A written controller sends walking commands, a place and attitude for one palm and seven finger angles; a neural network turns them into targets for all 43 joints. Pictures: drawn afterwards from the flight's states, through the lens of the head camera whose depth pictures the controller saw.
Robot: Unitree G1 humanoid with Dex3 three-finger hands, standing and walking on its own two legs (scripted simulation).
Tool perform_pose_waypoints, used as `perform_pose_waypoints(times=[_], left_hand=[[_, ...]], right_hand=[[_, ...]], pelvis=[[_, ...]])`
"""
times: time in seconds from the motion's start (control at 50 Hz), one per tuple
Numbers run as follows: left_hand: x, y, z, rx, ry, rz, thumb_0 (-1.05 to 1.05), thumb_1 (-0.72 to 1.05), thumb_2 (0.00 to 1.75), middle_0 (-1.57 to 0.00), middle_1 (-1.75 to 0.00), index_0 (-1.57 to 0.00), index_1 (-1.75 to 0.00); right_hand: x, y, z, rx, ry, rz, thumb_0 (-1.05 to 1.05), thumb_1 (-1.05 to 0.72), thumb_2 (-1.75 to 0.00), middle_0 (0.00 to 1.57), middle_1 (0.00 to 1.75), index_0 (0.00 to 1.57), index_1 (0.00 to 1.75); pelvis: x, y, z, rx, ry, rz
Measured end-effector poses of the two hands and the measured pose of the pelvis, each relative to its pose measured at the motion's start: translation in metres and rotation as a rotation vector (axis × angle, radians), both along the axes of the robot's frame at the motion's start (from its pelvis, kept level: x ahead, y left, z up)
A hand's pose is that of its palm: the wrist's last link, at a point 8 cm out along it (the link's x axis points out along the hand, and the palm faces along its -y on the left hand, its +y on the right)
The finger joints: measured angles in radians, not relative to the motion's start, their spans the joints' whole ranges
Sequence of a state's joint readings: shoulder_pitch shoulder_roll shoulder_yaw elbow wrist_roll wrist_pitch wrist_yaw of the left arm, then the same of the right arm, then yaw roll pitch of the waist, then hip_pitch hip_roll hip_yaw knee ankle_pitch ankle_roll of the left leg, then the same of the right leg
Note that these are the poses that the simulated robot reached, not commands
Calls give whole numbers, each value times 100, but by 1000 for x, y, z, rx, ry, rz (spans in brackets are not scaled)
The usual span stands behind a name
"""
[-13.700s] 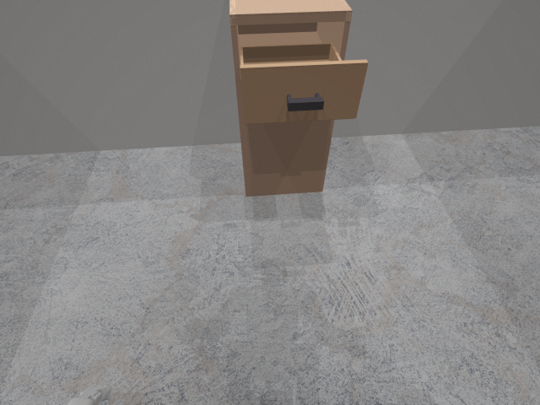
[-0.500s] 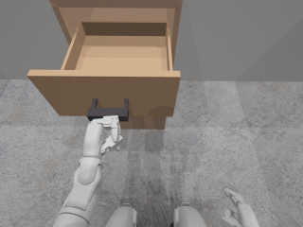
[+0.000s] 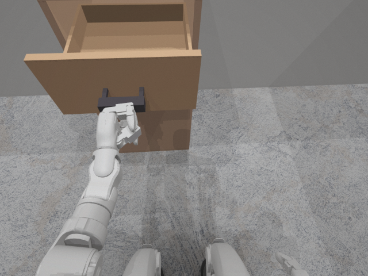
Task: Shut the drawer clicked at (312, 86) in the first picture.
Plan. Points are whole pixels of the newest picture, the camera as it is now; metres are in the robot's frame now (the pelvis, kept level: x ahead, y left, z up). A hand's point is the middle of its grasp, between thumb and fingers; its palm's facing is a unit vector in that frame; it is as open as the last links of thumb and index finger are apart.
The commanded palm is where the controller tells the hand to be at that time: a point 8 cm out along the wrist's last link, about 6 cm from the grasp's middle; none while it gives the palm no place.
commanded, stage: push the drawer shut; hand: left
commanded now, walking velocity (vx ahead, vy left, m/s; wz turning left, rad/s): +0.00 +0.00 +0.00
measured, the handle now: (123, 97) +0.50 +0.13 +0.05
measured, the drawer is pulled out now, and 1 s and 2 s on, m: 0.21 0.09 0.00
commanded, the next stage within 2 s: pull the fist back off the drawer in 1.96 s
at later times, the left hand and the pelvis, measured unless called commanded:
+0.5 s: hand (138, 106) +0.48 +0.09 +0.04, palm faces +0.03 -1.00 -0.05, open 3.1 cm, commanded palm +0.47 +0.15 +0.05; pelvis +0.01 +0.00 +0.00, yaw -1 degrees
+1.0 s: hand (141, 86) +0.54 +0.09 +0.05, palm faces +0.04 -1.00 -0.05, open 3.2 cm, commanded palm +0.53 +0.14 +0.05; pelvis +0.00 +0.00 -0.01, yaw -1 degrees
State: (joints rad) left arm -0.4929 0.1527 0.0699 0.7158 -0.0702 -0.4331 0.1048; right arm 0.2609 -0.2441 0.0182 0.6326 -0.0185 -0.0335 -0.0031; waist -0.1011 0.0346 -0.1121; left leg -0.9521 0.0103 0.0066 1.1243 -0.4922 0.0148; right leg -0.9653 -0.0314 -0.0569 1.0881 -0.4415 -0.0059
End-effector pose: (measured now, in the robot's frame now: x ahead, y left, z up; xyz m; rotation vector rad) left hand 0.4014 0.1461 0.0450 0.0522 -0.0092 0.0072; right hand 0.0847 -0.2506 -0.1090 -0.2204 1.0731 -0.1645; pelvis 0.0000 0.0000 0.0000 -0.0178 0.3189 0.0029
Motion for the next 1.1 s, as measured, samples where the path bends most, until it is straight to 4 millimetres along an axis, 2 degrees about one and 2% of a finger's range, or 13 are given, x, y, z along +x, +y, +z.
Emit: perform_pose_waypoints(times=[0.18, 0.64, 1.1], left_hand=[[24, -1, -1, -3, 0, 13, 0, 79, 92, -140, -160, -140, -160], [76, -1, 1, -5, 1, 28, 1, 79, 93, -140, -160, -140, -160], [131, -4, 4, -1, 15, 35, 3, 82, 95, -140, -160, -140, -160]], right_hand=[[-21, -3, -2, -2, 73, -30, 1, -91, -90, 20, 30, 20, 30], [-43, -7, -10, -2, 175, -51, 1, -91, -90, 20, 30, 20, 30], [-102, -6, -9, -23, 339, -109, 1, -91, -90, 20, 30, 20, 30]], pelvis=[[4, 0, 0, 4, 22, -10], [8, -4, -6, 1, 78, -11], [2, -2, -17, -18, 146, -13]])
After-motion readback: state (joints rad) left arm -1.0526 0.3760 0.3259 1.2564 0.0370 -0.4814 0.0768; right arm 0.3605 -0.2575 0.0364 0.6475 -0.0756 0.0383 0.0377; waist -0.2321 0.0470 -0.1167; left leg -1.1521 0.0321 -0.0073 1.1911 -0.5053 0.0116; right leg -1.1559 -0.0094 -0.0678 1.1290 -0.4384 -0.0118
